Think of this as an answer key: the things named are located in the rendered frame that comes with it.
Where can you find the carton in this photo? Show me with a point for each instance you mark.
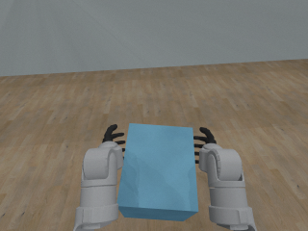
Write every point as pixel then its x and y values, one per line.
pixel 158 177

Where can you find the robot right forearm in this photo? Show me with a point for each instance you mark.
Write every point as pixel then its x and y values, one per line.
pixel 229 208

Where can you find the robot left forearm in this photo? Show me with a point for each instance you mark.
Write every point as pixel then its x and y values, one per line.
pixel 98 206

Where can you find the right robot hand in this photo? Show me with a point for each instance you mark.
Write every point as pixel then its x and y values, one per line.
pixel 208 139

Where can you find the left robot hand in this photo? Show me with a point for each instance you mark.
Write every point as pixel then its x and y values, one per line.
pixel 109 136

